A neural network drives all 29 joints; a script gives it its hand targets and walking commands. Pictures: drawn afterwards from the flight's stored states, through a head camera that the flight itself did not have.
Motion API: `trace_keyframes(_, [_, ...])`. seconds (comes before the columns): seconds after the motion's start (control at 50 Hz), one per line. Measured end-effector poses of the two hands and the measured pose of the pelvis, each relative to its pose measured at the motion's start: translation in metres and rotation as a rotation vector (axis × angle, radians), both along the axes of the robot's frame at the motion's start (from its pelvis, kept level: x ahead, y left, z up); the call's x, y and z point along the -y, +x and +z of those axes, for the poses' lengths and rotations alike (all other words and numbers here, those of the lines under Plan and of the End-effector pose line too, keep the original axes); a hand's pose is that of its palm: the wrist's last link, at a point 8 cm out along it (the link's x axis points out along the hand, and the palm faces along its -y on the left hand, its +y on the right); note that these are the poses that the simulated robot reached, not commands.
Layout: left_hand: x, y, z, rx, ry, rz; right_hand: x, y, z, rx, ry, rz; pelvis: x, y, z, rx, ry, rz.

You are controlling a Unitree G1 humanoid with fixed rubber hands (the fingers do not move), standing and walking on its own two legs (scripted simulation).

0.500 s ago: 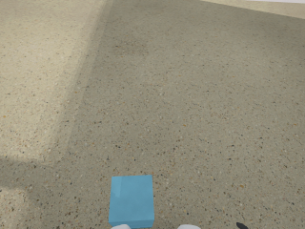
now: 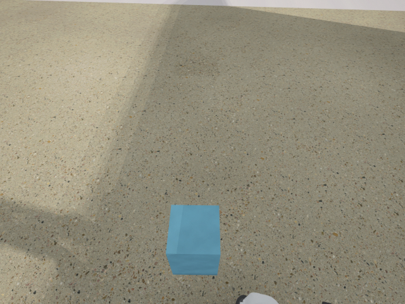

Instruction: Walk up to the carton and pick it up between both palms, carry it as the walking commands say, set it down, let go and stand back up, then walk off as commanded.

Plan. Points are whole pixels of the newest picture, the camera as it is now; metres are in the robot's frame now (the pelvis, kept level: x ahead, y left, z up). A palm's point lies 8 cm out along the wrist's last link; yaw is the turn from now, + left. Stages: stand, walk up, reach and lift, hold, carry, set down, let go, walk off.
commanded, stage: walk up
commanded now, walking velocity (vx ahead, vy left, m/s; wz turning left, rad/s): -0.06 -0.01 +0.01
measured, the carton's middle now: (195, 241) +0.46 +0.05 -0.61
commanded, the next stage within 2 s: none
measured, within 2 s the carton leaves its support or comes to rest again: neither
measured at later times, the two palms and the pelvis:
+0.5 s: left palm out of the picture -0.05 +0.25 -0.13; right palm out of the picture -0.07 -0.22 -0.10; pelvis -0.08 +0.01 +0.02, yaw -1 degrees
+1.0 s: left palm out of the picture -0.08 +0.17 -0.09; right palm out of the picture -0.05 -0.33 -0.12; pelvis -0.09 -0.08 +0.03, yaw -1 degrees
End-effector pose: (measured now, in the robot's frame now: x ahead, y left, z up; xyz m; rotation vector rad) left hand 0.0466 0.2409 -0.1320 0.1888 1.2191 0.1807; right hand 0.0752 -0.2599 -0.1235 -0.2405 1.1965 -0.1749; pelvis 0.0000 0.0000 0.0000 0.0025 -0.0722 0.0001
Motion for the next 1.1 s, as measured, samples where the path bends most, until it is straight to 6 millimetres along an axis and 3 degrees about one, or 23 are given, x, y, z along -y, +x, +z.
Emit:
trace_keyframes(0.04, [-0.010,-0.014,-0.007,-0.018,-0.015,-0.012,-0.014,-0.020,0.003,0.003,-0.005,-0.016,-0.010,-0.014,-0.001,0.015,-0.013,-0.006])
trace_keyframes(0.16, [-0.024,-0.040,-0.003,-0.050,-0.078,-0.027,-0.039,-0.081,0.029,-0.044,-0.024,-0.055,-0.027,-0.038,0.018,0.012,-0.066,0.002])
trace_keyframes(0.28, [-0.029,-0.077,-0.005,-0.153,-0.103,-0.025,-0.050,-0.103,0.035,-0.062,-0.023,-0.052,-0.034,-0.056,0.023,-0.045,-0.072,-0.008])
trace_keyframes(0.38, [-0.024,-0.090,-0.005,-0.186,-0.093,-0.036,-0.056,-0.122,0.029,-0.077,0.011,-0.078,-0.028,-0.066,0.023,-0.062,-0.062,-0.016])
trace_keyframes(0.48, [-0.009,-0.092,-0.003,-0.190,-0.074,-0.068,-0.042,-0.145,0.024,-0.091,0.026,-0.119,-0.012,-0.075,0.022,-0.065,-0.047,-0.019])
trace_keyframes(0.62, [0.026,-0.093,0.003,-0.161,-0.033,-0.105,0.005,-0.173,0.013,-0.116,0.036,-0.148,0.028,-0.089,0.017,-0.064,-0.006,-0.028])
trace_keyframes(0.68, [0.044,-0.099,0.005,-0.125,-0.007,-0.086,0.028,-0.174,0.001,-0.126,0.052,-0.122,0.049,-0.094,0.011,-0.062,0.024,-0.026])
trace_keyframes(0.76, [0.058,-0.112,0.023,-0.104,0.018,-0.032,0.050,-0.157,0.004,-0.110,0.068,-0.063,0.068,-0.096,0.020,-0.055,0.049,-0.022])
trace_keyframes(0.84, [0.066,-0.114,0.034,-0.081,0.043,-0.017,0.064,-0.145,0.003,-0.092,0.080,-0.035,0.080,-0.096,0.024,-0.061,0.063,-0.021])
trace_keyframes(0.98, [0.071,-0.122,0.041,-0.092,0.050,0.018,0.066,-0.127,0.006,-0.087,0.110,-0.002,0.086,-0.087,0.029,-0.088,0.065,-0.010])
trace_keyframes(1.1, [0.061,-0.146,0.041,-0.148,0.043,0.072,0.052,-0.090,0.011,-0.038,0.115,0.045,0.074,-0.074,0.032,-0.080,0.059,-0.005])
